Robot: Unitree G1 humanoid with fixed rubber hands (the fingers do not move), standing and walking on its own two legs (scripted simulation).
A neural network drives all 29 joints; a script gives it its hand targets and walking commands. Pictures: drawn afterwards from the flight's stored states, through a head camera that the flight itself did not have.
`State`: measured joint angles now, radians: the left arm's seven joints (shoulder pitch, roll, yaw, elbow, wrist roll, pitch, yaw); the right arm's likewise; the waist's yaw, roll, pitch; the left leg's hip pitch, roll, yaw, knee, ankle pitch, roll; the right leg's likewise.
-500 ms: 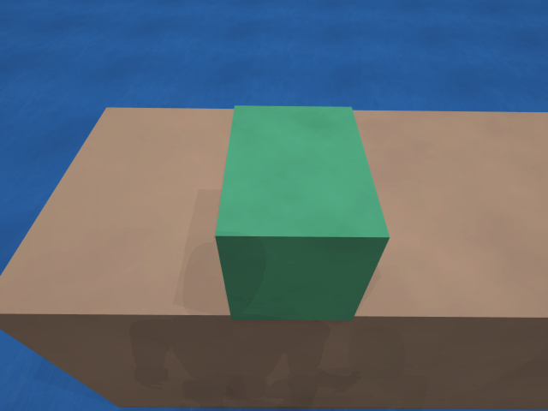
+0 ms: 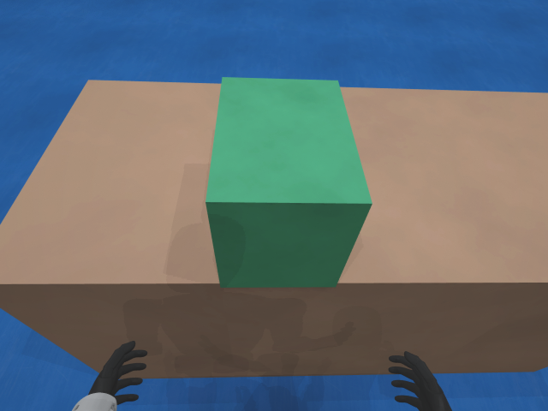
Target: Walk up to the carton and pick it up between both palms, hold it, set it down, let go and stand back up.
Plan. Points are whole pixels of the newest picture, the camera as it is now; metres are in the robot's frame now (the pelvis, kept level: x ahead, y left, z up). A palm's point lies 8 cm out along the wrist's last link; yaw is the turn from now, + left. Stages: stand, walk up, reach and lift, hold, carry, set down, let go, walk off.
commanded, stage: reach and lift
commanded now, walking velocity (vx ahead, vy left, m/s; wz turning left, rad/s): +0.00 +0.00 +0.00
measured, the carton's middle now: (279, 183) +0.47 +0.00 +0.05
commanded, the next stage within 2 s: none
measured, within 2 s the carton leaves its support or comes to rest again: neither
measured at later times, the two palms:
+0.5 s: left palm (102, 408) +0.15 +0.22 -0.03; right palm (436, 399) +0.16 -0.22 -0.04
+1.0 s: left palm (91, 362) +0.19 +0.23 +0.02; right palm (427, 354) +0.20 -0.20 +0.02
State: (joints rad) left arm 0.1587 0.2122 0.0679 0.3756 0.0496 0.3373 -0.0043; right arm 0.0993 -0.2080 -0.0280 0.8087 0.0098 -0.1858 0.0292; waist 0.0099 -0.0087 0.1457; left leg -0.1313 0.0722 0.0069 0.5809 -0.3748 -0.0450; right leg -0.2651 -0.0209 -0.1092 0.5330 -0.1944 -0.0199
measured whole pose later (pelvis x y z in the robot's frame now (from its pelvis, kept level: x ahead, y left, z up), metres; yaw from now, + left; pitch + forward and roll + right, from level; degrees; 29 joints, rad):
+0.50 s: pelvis +0.00 -0.03 +0.01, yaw +1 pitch -7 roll +0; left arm 0.28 0.25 0.02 0.27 -0.11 0.21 0.02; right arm 0.34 -0.10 -0.02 0.33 0.01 -0.02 -0.04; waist 0.04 0.01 0.09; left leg 0.00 0.08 0.00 0.43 -0.30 -0.04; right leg -0.16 0.00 -0.11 0.45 -0.17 -0.04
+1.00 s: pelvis +0.02 +0.02 +0.01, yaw +0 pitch -4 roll -1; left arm 0.39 0.22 -0.05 -0.02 -0.18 0.09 0.10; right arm 0.38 -0.17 -0.04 0.09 0.15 -0.05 0.00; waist 0.04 0.03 0.05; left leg -0.01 0.05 0.02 0.38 -0.31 -0.03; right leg -0.15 -0.02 -0.08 0.34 -0.13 0.00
